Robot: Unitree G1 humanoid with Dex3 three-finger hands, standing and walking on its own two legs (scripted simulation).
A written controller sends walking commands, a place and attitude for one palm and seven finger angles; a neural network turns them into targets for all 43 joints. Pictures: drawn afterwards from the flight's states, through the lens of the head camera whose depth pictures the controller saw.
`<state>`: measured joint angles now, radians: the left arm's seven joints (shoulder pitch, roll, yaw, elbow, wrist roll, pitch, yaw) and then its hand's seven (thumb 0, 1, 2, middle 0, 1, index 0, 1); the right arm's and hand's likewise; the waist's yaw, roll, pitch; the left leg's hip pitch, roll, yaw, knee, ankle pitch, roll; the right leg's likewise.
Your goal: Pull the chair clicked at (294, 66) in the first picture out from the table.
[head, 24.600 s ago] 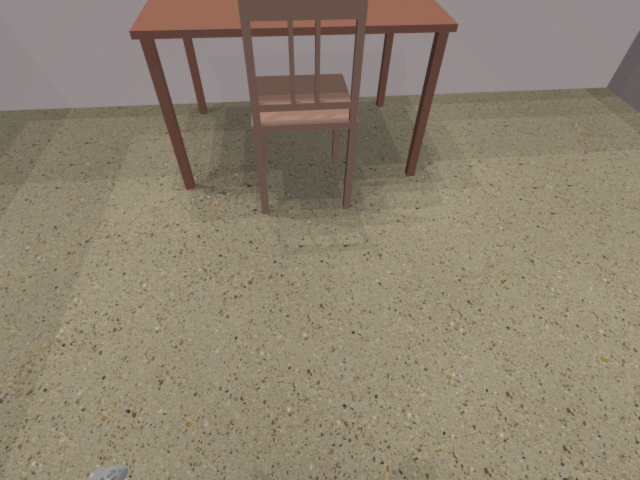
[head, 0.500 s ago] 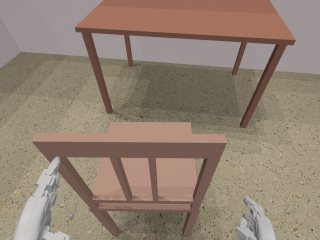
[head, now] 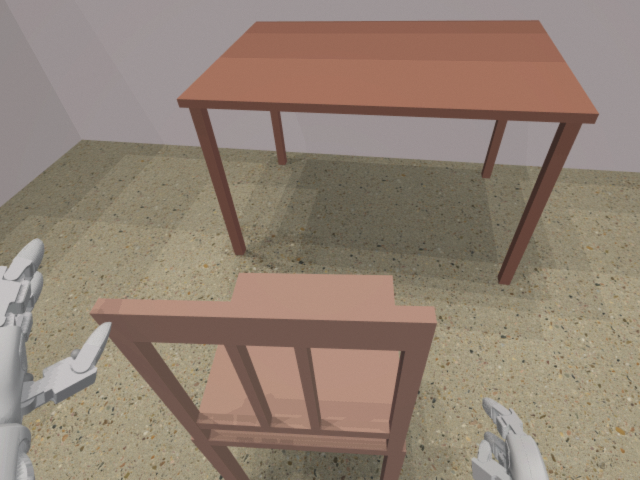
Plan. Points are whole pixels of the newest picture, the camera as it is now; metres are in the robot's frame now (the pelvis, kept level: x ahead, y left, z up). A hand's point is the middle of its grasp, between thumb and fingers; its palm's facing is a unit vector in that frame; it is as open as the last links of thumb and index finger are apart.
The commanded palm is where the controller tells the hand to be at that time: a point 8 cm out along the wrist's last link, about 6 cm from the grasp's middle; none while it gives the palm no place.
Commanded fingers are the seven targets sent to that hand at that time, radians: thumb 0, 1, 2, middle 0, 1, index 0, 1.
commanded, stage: draw the hand back to the body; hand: left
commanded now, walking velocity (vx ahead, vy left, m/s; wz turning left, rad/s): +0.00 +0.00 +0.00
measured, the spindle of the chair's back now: (252, 386) +0.27 +0.15 -0.08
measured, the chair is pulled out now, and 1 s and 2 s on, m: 0.64 0.64 0.64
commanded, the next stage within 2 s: step back with the hand held close in 0.46 s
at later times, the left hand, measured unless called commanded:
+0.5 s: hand (77, 343) +0.19 +0.26 +0.16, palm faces +0.44 -0.78 -0.45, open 7.4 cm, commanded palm +0.14 +0.29 +0.18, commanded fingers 0.00 0.90 0.90 -0.20 -0.30 -0.20 -0.30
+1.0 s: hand (39, 383) +0.15 +0.28 +0.15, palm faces +0.34 -0.77 -0.54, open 7.4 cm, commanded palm +0.10 +0.31 +0.18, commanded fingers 0.00 0.90 0.90 -0.20 -0.30 -0.20 -0.30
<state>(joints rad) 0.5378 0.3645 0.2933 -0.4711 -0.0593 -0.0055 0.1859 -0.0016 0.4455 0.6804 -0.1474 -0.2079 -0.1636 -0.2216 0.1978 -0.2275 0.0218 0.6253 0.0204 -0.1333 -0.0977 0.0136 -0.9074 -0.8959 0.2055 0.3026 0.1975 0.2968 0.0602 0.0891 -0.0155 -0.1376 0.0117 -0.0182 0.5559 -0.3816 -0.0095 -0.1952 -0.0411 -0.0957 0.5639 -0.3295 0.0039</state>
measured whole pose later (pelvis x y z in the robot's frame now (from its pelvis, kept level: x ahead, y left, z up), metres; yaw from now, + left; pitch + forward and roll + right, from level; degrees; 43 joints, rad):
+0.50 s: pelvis +0.00 +0.00 +0.01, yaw -1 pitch -4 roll +0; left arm 0.51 0.35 0.34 -0.41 -0.07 -0.05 0.16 0.01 0.89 0.90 -0.21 -0.30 -0.21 -0.30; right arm 0.18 -0.24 -0.01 0.67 0.02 -0.11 -0.08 0.01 -0.91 -0.90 0.20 0.30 0.20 0.30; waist 0.05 0.09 0.02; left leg -0.06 0.03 0.01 0.46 -0.33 -0.01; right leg -0.13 -0.02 -0.08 0.47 -0.28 0.00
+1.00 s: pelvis -0.05 +0.02 +0.01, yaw -3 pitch -1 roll +0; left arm 0.59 0.43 0.39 -0.51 -0.04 -0.09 0.16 0.01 0.89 0.90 -0.22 -0.30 -0.21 -0.30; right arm 0.16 -0.21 -0.02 0.61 0.02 -0.02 -0.09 0.01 -0.91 -0.90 0.20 0.30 0.20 0.30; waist 0.02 0.02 0.07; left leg -0.21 -0.01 0.04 0.49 -0.26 0.02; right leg -0.28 -0.05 -0.04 0.47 -0.18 0.03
